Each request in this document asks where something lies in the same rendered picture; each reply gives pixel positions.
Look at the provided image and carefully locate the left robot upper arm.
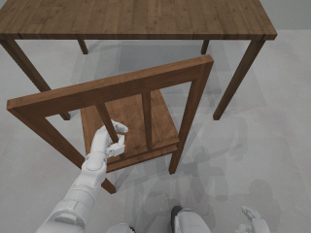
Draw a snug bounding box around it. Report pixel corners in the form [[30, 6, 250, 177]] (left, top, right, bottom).
[[38, 220, 86, 233]]

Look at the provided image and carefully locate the robot right shin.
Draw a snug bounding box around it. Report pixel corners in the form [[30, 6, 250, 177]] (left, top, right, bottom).
[[178, 209, 191, 215]]

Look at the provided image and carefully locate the table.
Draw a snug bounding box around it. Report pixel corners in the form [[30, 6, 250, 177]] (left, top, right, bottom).
[[0, 0, 278, 120]]

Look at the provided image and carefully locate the robot right thigh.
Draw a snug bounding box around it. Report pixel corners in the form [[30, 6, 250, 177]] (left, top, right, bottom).
[[174, 212, 211, 233]]

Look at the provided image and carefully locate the left robot hand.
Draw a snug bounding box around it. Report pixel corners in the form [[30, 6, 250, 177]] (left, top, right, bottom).
[[90, 119, 128, 158]]

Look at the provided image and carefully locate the right robot hand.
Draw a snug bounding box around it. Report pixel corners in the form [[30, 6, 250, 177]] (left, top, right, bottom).
[[235, 205, 270, 233]]

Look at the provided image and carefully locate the chair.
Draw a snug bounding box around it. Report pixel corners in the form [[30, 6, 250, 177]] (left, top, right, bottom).
[[6, 54, 214, 194]]

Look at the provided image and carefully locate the robot left forearm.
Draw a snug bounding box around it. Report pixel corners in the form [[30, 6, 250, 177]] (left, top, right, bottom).
[[35, 151, 107, 233]]

